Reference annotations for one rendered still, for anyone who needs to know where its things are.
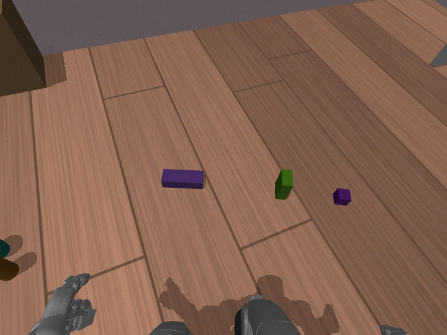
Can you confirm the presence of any left robot hand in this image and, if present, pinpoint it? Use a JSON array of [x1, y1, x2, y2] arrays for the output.
[[41, 273, 96, 333]]

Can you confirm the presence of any left robot arm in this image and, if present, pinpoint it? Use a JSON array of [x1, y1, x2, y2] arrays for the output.
[[28, 315, 70, 335]]

